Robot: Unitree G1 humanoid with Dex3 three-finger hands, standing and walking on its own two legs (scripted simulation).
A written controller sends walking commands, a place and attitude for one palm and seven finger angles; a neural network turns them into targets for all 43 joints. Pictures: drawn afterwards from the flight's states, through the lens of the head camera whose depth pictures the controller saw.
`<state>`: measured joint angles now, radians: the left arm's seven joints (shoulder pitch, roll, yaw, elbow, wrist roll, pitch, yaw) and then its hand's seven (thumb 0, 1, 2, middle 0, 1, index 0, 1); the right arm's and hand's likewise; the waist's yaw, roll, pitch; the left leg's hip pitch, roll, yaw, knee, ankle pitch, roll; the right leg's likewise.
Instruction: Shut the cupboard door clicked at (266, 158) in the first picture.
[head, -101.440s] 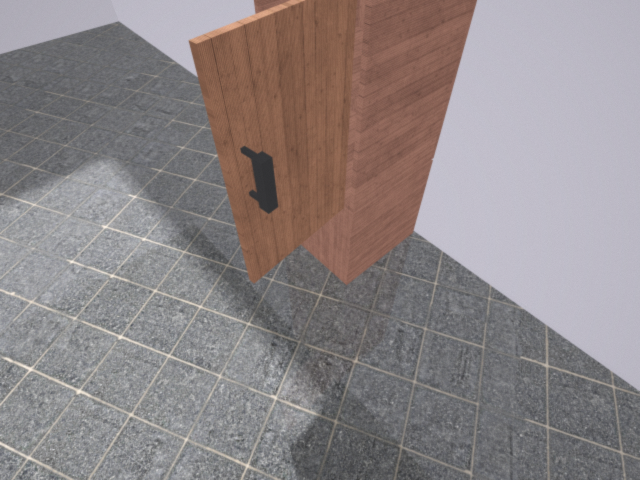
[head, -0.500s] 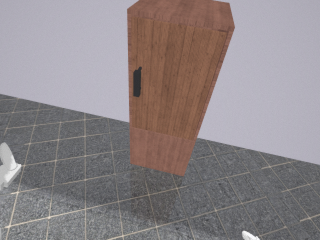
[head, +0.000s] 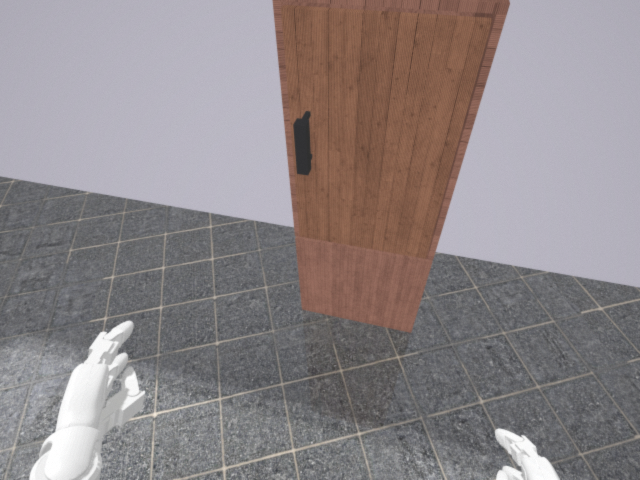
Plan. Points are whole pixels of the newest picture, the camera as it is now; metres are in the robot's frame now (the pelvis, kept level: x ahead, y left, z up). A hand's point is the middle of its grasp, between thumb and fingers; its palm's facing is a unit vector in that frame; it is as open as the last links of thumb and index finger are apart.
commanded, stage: let the arm hang, fingers relaxed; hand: left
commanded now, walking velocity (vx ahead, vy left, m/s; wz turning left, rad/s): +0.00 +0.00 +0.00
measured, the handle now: (305, 142) +0.78 +0.07 +0.01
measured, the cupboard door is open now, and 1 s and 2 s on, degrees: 0 0 0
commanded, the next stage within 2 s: look to check the result in 0.98 s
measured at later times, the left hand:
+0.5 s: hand out of the picture +0.00 +0.21 -0.15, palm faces +0.03 -0.97 -0.23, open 7.3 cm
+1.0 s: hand out of the picture -0.02 +0.16 -0.16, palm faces +0.02 -0.99 -0.14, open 7.3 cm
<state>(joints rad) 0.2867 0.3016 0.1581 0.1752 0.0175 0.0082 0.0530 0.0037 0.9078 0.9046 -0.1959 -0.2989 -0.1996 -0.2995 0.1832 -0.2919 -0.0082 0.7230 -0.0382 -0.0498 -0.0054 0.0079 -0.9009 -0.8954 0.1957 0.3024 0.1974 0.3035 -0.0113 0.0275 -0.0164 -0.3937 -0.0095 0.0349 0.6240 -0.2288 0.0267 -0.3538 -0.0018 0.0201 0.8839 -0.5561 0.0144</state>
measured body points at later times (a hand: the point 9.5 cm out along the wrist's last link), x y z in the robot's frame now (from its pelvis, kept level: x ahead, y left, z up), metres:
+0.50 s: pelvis +0.02 +0.01 +0.02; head +0.02 +0.02 +0.47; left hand +0.00 +0.26 -0.14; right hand +0.01 -0.21 -0.14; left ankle +0.04 +0.10 -0.72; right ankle +0.01 -0.11 -0.72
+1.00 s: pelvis +0.01 +0.01 +0.02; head +0.01 +0.02 +0.47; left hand -0.02 +0.22 -0.15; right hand -0.01 -0.20 -0.14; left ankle +0.04 +0.10 -0.72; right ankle +0.01 -0.11 -0.72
